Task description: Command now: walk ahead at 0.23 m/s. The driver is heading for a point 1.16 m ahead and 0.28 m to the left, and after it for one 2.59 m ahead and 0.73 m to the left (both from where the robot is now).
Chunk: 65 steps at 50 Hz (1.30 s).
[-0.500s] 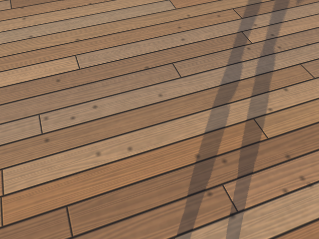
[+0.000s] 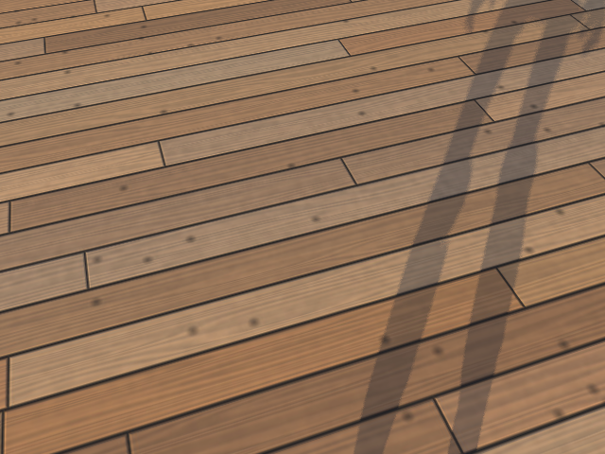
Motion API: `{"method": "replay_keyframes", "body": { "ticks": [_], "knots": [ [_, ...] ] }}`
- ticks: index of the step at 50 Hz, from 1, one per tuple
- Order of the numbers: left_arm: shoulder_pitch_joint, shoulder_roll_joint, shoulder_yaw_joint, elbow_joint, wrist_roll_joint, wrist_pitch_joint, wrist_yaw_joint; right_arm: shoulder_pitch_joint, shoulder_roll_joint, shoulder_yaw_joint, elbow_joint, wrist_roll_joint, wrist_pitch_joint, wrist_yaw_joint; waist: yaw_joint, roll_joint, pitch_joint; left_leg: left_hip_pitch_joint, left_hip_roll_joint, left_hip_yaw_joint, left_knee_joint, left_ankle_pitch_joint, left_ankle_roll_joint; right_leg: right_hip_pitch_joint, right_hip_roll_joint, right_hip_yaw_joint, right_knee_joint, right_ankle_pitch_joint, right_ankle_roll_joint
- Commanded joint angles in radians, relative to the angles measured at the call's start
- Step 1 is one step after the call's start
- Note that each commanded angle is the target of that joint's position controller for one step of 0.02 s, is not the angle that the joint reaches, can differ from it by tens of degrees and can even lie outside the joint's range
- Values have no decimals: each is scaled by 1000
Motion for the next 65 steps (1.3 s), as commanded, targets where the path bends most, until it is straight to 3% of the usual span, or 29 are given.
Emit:
{"method": "replay_keyframes", "body": {
  "ticks": [1,3,5,7,8,9,12,16,20,23,24,25,26,27,29,31,34,37,45,49,51,52,53,54,55,56,58,60,65],
  "knots": [
    [41,161,44,-26,-7,-32,4,-1,-63,-14,-50,11,-41,-3,23,-133,74,-241,-26,22,34,-111,55,53,-196,345,-294,-465,-154],
    [45,165,44,-19,-9,-49,1,21,-70,-17,-44,18,-70,6,8,-167,60,-223,-18,3,47,-65,92,59,-248,439,-328,-438,-187],
    [-79,146,36,-56,-14,-57,-3,110,-81,-22,-4,16,-90,17,-57,-116,54,-61,13,-42,-95,-22,141,-51,-182,314,-257,-286,-136],
    [-194,72,17,-114,-18,-84,-11,268,-193,-57,67,21,-101,19,-99,185,56,217,196,-359,-299,33,207,-323,32,-36,141,-10,-2],
    [-212,120,27,-122,-19,-101,-11,269,-203,-62,63,16,-98,22,-108,220,116,300,325,-499,-329,244,257,-518,11,-57,251,-181,19],
    [-207,133,33,-118,-23,-109,-14,290,-163,-52,61,5,-101,23,-105,150,123,369,360,-516,-307,390,282,-627,-31,-18,381,-272,19],
    [-197,88,19,-115,-33,-107,-35,293,-117,-39,61,7,-88,23,-82,84,99,452,320,-356,-318,504,228,-734,-108,-18,436,-136,2],
    [-271,15,-12,-145,-20,-104,-71,215,-110,-29,26,5,-73,8,-63,116,110,109,175,-132,-428,472,168,-342,-60,-104,137,171,24],
    [-258,102,11,-154,-24,-90,-59,229,-167,-51,35,22,-90,6,-15,137,106,106,218,-105,-427,592,150,-154,-32,-84,-7,240,-13],
    [-9,180,57,-79,-24,-81,-38,227,-164,-55,37,16,-75,6,124,131,-64,111,186,-37,-87,1005,95,179,21,-113,-43,212,-79],
    [159,215,74,-33,-24,-76,-28,222,-149,-48,23,2,-72,5,194,90,-158,-78,152,-29,154,843,67,448,-72,-7,-18,186,-115],
    [270,315,90,-4,-1,-74,-26,341,-1,-7,-3,-1,-83,11,143,-204,-348,-395,-22,-10,582,213,6,753,-363,491,-134,-91,-274],
    [259,242,65,4,-7,-76,-33,305,-42,-16,6,19,-110,20,151,-231,-364,-492,-51,-149,744,-137,22,675,-418,773,-346,-274,-294],
    [151,201,47,-1,-13,-85,-36,191,-122,-43,-40,51,-123,25,121,-181,-151,-590,7,-129,798,-76,41,502,-391,648,-381,-314,-242],
    [12,149,31,-13,-2,-99,-43,115,-114,-48,-57,37,-124,15,48,-63,-7,-522,97,-87,710,85,54,211,-312,393,-419,-93,-197],
    [-38,116,23,-6,11,-110,-48,172,-75,-50,-37,23,-97,10,-16,-108,-4,-397,137,-95,638,145,48,71,-247,255,-465,3,-179],
    [-2,138,26,29,7,-123,-40,121,-70,-55,-62,12,-74,4,-25,-87,34,-432,148,-76,544,211,19,10,-236,176,-520,53,-205],
    [62,169,31,59,5,-120,-18,-2,-73,-56,-105,1,-79,5,6,-51,62,-539,154,-76,371,366,-11,66,-243,149,-534,105,-212],
    [204,207,38,126,-18,-90,-1,-245,-50,-34,-181,18,-101,45,92,-38,85,-503,89,-29,7,477,-10,236,-265,62,-469,184,-171],
    [195,230,47,134,-19,-66,-1,-192,-98,-46,-189,21,-112,60,38,-77,42,-378,45,1,-61,328,46,330,-298,73,-335,379,-137],
    [185,182,26,120,-4,-57,-1,102,-191,-92,-107,15,-114,49,-94,-34,-162,48,48,-8,-61,329,114,211,-197,-15,52,553,-81],
    [285,76,-8,93,4,-74,-8,234,-305,-120,-79,-6,-109,45,-78,189,-326,456,308,-431,-89,203,263,-183,-52,-87,459,233,-3],
    [270,80,-11,105,-4,-99,-11,268,-244,-103,-70,3,-106,50,-93,265,-381,529,379,-737,-255,83,314,-366,26,43,632,-274,4],
    [189,178,14,86,-35,-116,-17,197,-181,-80,-81,6,-110,50,-89,186,-253,435,350,-627,-271,34,265,-462,-39,95,717,-236,-18],
    [122,186,14,68,-44,-124,-18,112,-150,-69,-102,3,-110,48,-65,128,-157,303,316,-491,-284,92,235,-470,-96,64,697,-146,-33],
    [88,178,16,65,-31,-124,-14,47,-123,-61,-111,-2,-110,50,-39,72,-86,174,277,-392,-319,173,224,-439,-136,46,632,-67,-31],
    [108,150,21,77,-17,-100,-11,-5,-88,-50,-114,-11,-116,53,14,90,-42,30,222,-281,-383,274,208,-329,-179,50,542,22,-19],
    [117,117,16,83,-12,-81,-9,8,-102,-54,-99,-5,-124,52,31,77,-24,-12,210,-216,-420,363,224,-318,-184,38,491,62,1],
    [-48,101,13,30,3,-81,-11,81,-127,-60,-57,2,-116,30,-1,51,31,6,178,-111,-456,452,216,-390,-172,19,200,296,40]
  ]
}}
